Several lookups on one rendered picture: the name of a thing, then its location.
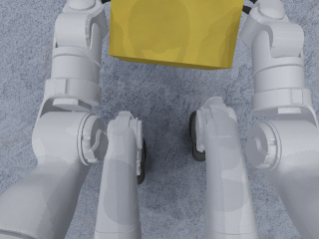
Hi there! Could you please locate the left robot upper arm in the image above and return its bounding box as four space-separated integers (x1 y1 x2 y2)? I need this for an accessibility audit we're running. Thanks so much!
0 112 109 239

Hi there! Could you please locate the robot right shin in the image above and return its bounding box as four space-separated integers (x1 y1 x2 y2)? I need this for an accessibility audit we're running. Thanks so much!
195 97 238 151

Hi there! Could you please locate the right robot forearm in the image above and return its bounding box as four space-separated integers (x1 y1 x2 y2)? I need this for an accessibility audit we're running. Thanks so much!
239 0 319 129

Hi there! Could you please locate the carton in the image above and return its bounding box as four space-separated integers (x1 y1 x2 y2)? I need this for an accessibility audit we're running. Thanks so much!
109 0 244 71

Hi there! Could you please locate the right robot upper arm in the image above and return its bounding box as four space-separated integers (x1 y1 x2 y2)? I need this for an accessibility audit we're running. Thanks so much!
244 119 319 239

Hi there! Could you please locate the right robot hand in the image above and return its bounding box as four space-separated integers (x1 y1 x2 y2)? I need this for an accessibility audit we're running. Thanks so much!
242 0 257 15

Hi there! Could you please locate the left robot forearm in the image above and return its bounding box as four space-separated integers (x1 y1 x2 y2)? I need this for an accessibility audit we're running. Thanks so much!
32 0 109 151

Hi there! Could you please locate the robot left foot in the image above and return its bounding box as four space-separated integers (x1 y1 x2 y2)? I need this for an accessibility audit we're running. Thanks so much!
137 138 147 185

